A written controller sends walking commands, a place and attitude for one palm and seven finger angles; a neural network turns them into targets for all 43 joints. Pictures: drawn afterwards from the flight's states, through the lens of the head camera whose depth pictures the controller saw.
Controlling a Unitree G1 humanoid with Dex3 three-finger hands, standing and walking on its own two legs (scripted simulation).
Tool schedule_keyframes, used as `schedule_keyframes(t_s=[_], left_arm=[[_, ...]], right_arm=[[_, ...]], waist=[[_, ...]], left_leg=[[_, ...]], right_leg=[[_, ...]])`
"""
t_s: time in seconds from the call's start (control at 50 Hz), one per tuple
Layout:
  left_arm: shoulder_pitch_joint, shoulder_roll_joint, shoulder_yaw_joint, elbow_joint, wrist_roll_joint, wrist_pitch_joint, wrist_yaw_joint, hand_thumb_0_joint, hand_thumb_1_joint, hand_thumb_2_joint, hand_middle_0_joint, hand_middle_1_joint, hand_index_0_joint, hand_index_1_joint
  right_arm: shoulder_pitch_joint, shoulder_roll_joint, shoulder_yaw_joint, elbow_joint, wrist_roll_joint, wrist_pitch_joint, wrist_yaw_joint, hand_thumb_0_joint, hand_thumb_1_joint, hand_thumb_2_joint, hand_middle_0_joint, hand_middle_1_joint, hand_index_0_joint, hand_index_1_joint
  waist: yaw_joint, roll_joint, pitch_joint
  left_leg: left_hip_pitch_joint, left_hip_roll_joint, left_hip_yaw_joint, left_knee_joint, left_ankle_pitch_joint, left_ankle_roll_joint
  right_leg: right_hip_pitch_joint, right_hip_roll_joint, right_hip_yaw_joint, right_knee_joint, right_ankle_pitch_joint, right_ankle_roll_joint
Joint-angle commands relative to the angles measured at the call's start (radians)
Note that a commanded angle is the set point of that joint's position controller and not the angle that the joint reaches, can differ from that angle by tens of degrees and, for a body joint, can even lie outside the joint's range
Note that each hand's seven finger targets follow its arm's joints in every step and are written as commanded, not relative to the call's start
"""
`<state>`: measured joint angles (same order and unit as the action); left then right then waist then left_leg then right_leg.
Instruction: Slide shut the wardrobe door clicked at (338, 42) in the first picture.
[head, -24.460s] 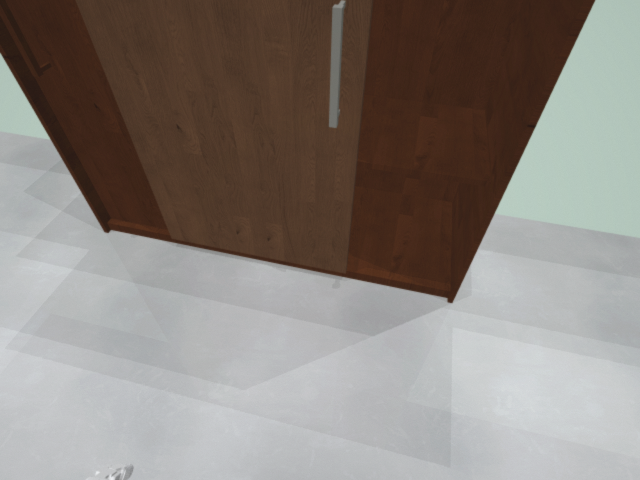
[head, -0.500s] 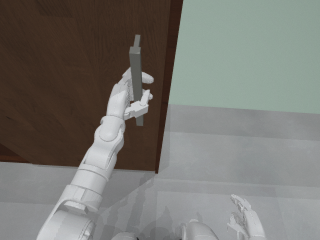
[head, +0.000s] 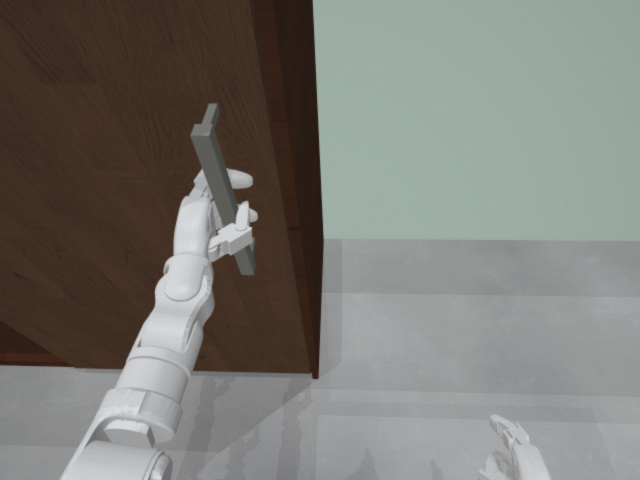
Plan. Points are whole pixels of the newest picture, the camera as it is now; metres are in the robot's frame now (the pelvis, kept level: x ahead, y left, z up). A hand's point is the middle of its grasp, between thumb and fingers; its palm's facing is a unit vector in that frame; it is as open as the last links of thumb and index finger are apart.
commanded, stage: loosen the grip on the handle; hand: left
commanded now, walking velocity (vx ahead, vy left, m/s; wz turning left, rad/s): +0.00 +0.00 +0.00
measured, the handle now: (232, 202) +0.44 +0.15 +0.09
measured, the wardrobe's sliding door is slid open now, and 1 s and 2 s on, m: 0.00 0.00 0.00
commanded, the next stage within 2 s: slip the hand off the handle in 0.68 s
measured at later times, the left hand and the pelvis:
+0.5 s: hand (242, 228) +0.39 +0.13 +0.09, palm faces +0.10 -0.99 -0.13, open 12.4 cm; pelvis -0.04 -0.01 -0.01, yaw -3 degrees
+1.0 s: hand (234, 226) +0.40 +0.14 +0.08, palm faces +0.04 -0.99 -0.13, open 13.9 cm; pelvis -0.01 +0.03 -0.01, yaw -3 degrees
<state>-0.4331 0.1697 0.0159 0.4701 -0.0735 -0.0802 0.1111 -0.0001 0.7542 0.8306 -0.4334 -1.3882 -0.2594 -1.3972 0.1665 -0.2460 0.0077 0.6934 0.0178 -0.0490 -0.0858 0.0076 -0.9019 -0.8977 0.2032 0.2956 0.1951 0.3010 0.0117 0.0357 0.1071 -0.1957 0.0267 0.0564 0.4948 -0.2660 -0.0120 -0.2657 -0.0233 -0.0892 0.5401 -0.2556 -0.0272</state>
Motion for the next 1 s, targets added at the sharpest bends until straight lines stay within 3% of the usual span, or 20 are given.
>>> schedule_keyframes(t_s=[0.0, 0.06, 0.08, 0.1, 0.12, 0.14, 0.16, 0.2, 0.22, 0.28, 0.32, 0.36, 0.46, 0.48, 0.5, 0.56, 0.74, 0.78, 0.84, 0.98], left_arm=[[-0.351, 0.024, -0.095, -0.240, 0.024, -0.097, -0.040, 0.000, 0.900, 0.900, -0.450, -1.400, -0.450, -1.400], [-0.324, 0.035, -0.088, -0.236, 0.028, -0.099, -0.029, 0.000, 0.900, 0.900, -0.450, -1.400, -0.450, -1.400], [-0.881, 0.747, 0.504, -0.337, 0.135, -0.120, -0.010, 0.000, 0.900, 0.900, -0.450, -1.400, -0.450, -1.400], [-0.654, 0.248, 0.174, 0.165, 0.105, 0.001, -0.069, 0.000, 0.779, 0.842, -0.450, -1.400, -0.450, -1.400], [-0.496, 0.256, 0.238, 0.084, 0.019, 0.014, -0.070, 0.000, 0.658, 0.783, -0.450, -1.400, -0.450, -1.400], [-0.349, 0.021, 0.088, 0.038, -0.009, 0.008, -0.099, 0.000, 0.538, 0.725, -0.450, -1.400, -0.450, -1.400], [-0.479, 0.116, 0.168, -0.027, -0.045, -0.035, -0.101, 0.000, 0.417, 0.667, -0.450, -1.400, -0.450, -1.400], [-0.460, 0.200, 0.224, -0.019, -0.036, -0.089, -0.071, 0.000, 0.175, 0.550, -0.450, -1.400, -0.450, -1.400], [-0.431, 0.229, 0.238, 0.006, -0.007, -0.108, -0.051, 0.000, 0.054, 0.492, -0.450, -1.400, -0.450, -1.400], [-0.506, 0.112, 0.058, 0.054, 0.055, -0.167, -0.032, 0.000, -0.308, 0.317, -0.450, -1.400, -0.450, -1.400], [-0.557, 0.165, 0.095, 0.111, 0.033, -0.188, -0.025, 0.000, -0.550, 0.200, -0.423, -1.367, -0.423, -1.367], [-0.599, 0.209, 0.114, 0.138, 0.008, -0.195, -0.033, 0.000, -0.550, 0.200, -0.397, -1.333, -0.397, -1.333], [-0.632, 0.167, 0.071, 0.139, 0.026, -0.208, -0.035, 0.000, -0.550, 0.200, -0.330, -1.250, -0.330, -1.250], [-0.626, 0.333, 0.197, 0.102, 0.033, -0.212, -0.023, 0.000, -0.550, 0.200, -0.317, -1.233, -0.317, -1.233], [-0.633, 0.293, 0.150, 0.095, 0.035, -0.203, -0.021, 0.000, -0.550, 0.200, -0.303, -1.217, -0.303, -1.217], [-0.592, 0.257, 0.149, 0.157, 0.011, -0.184, -0.010, 0.000, -0.550, 0.200, -0.263, -1.167, -0.263, -1.167], [-0.528, 0.160, 0.109, 0.031, 0.011, -0.188, 0.019, 0.000, -0.550, 0.200, -0.250, -1.150, -0.250, -1.150], [-0.511, 0.230, 0.163, 0.101, 0.035, -0.172, 0.026, 0.000, -0.550, 0.200, -0.250, -1.150, -0.250, -1.150], [-0.502, 0.230, 0.165, 0.030, 0.051, -0.163, 0.027, 0.000, -0.550, 0.200, -0.250, -1.150, -0.250, -1.150], [-0.381, 0.307, 0.255, -0.011, 0.024, -0.119, 0.012, 0.000, -0.550, 0.200, -0.250, -1.150, -0.250, -1.150]], right_arm=[[-0.053, -0.093, -0.017, -0.144, -0.005, -0.043, 0.004, 0.000, -0.900, -0.900, 0.200, 0.300, 0.200, 0.300], [-0.038, -0.091, -0.021, -0.146, -0.003, -0.039, 0.002, 0.000, -0.900, -0.900, 0.200, 0.300, 0.200, 0.300], [0.021, -0.143, -0.121, -0.165, -0.017, -0.056, 0.014, 0.000, -0.900, -0.900, 0.200, 0.300, 0.200, 0.300], [-0.008, -0.115, -0.062, -0.124, -0.003, -0.119, 0.032, 0.000, -0.900, -0.900, 0.200, 0.300, 0.200, 0.300], [0.069, -0.145, -0.080, -0.102, 0.037, -0.139, 0.037, 0.000, -0.900, -0.900, 0.200, 0.300, 0.200, 0.300], [0.083, -0.119, -0.060, -0.106, 0.037, -0.131, 0.045, 0.000, -0.900, -0.900, 0.200, 0.300, 0.200, 0.300], [0.071, -0.140, -0.063, -0.083, 0.029, -0.130, 0.047, 0.000, -0.900, -0.900, 0.200, 0.300, 0.200, 0.300], [0.050, -0.123, -0.053, -0.089, 0.014, -0.135, 0.061, 0.000, -0.900, -0.900, 0.200, 0.300, 0.200, 0.300], [0.054, -0.125, -0.052, -0.095, 0.014, -0.135, 0.065, 0.000, -0.900, -0.900, 0.200, 0.300, 0.200, 0.300], [0.046, -0.117, -0.044, -0.125, 0.030, -0.155, 0.070, 0.000, -0.900, -0.900, 0.200, 0.300, 0.200, 0.300], [0.038, -0.130, -0.040, -0.132, 0.037, -0.161, 0.057, 0.000, -0.900, -0.900, 0.200, 0.300, 0.200, 0.300], [0.031, -0.135, -0.034, -0.139, 0.044, -0.170, 0.043, 0.000, -0.900, -0.900, 0.200, 0.300, 0.200, 0.300], [0.067, -0.126, -0.031, -0.131, 0.041, -0.188, 0.044, 0.000, -0.900, -0.900, 0.200, 0.300, 0.200, 0.300], [0.067, -0.140, -0.034, -0.132, 0.041, -0.184, 0.039, 0.000, -0.900, -0.900, 0.200, 0.300, 0.200, 0.300], [0.052, -0.131, -0.026, -0.144, 0.038, -0.182, 0.036, 0.000, -0.900, -0.900, 0.200, 0.300, 0.200, 0.300], [0.069, -0.137, -0.026, -0.134, 0.037, -0.183, 0.033, 0.000, -0.900, -0.900, 0.200, 0.300, 0.200, 0.300], [0.106, -0.145, -0.042, -0.119, 0.020, -0.181, 0.043, 0.000, -0.900, -0.900, 0.200, 0.300, 0.200, 0.300], [0.130, -0.152, -0.040, -0.109, 0.015, -0.159, 0.038, 0.000, -0.900, -0.900, 0.200, 0.300, 0.200, 0.300], [0.117, -0.140, -0.042, -0.126, 0.013, -0.141, 0.039, 0.000, -0.900, -0.900, 0.200, 0.300, 0.200, 0.300], [0.077, -0.129, -0.030, -0.163, 0.016, -0.101, 0.028, 0.000, -0.900, -0.900, 0.200, 0.300, 0.200, 0.300]], waist=[[-0.025, 0.052, -0.357], [-0.025, -0.028, -0.379], [0.035, -0.327, -0.297], [-0.086, -0.330, -0.637], [-0.012, -0.209, -0.604], [-0.039, -0.139, -0.571], [-0.025, 0.067, -0.566], [-0.010, 0.144, -0.485], [-0.012, 0.057, -0.440], [-0.061, -0.132, -0.306], [-0.066, -0.221, -0.257], [-0.058, -0.255, -0.294], [-0.047, -0.033, -0.407], [-0.019, -0.021, -0.443], [-0.036, -0.003, -0.436], [-0.051, -0.145, -0.361], [-0.053, -0.069, -0.417], [-0.055, -0.129, -0.381], [-0.042, -0.051, -0.439], [-0.001, -0.087, -0.426]], left_leg=[[0.095, 0.152, -0.079, -0.084, 0.374, 0.058], [0.075, 0.110, -0.041, -0.056, 0.328, 0.027], [0.036, 0.100, 0.023, 0.058, 0.296, 0.058], [-0.072, -0.057, 0.030, -0.059, 0.485, 0.061], [0.010, -0.030, 0.023, -0.060, 0.528, 0.020], [0.046, -0.012, -0.002, -0.010, 0.603, 0.012], [0.121, -0.010, -0.007, 0.012, 0.548, -0.001], [0.052, -0.034, 0.018, 0.011, 0.333, 0.008], [-0.019, -0.033, 0.015, 0.009, 0.265, 0.017], [-0.134, -0.026, 0.006, -0.015, 0.013, 0.042], [-0.175, -0.030, 0.004, -0.023, -0.125, 0.048], [-0.209, -0.043, 0.015, -0.008, -0.145, 0.048], [-0.168, -0.051, -0.009, -0.004, -0.175, 0.044], [-0.178, -0.049, -0.015, -0.009, -0.172, 0.046], [-0.189, -0.054, -0.006, -0.007, -0.165, 0.050], [-0.232, -0.042, -0.014, -0.003, -0.176, 0.050], [-0.112, -0.020, -0.047, 0.004, 0.043, 0.044], [-0.155, -0.022, -0.048, 0.010, 0.068, 0.044], [-0.106, -0.022, -0.047, 0.018, 0.145, 0.038], [-0.133, -0.021, -0.040, 0.008, 0.153, 0.031]], right_leg=[[0.121, -0.048, 0.092, -0.068, 0.217, 0.030], [0.168, -0.077, 0.119, -0.100, 0.306, 0.017], [0.155, -0.068, 0.211, -0.181, 0.560, 0.057], [0.380, 0.000, 0.117, 0.035, 0.885, -0.016], [0.288, -0.017, 0.045, 0.045, 0.783, -0.023], [0.166, 0.000, 0.028, 0.037, 0.658, -0.006], [0.075, 0.001, 0.051, 0.000, 0.502, -0.004], [0.082, 0.002, 0.073, -0.034, 0.387, -0.010], [0.087, 0.003, 0.071, -0.038, 0.343, -0.006], [-0.053, -0.001, 0.090, -0.082, 0.051, 0.017], [-0.081, -0.009, 0.125, -0.141, -0.176, 0.025], [-0.047, -0.019, 0.173, -0.169, -0.287, 0.029], [-0.056, -0.003, 0.138, -0.102, -0.206, 0.008], [-0.010, -0.007, 0.149, -0.105, -0.208, 0.008], [-0.001, -0.009, 0.156, -0.108, -0.206, 0.012], [-0.024, -0.007, 0.154, -0.139, -0.257, 0.023], [-0.043, 0.018, 0.078, -0.040, 0.054, 0.006], [-0.044, 0.015, 0.075, -0.030, 0.089, 0.011], [-0.026, 0.015, 0.071, -0.005, 0.160, 0.004], [0.035, 0.015, 0.073, -0.012, 0.179, 0.002]])
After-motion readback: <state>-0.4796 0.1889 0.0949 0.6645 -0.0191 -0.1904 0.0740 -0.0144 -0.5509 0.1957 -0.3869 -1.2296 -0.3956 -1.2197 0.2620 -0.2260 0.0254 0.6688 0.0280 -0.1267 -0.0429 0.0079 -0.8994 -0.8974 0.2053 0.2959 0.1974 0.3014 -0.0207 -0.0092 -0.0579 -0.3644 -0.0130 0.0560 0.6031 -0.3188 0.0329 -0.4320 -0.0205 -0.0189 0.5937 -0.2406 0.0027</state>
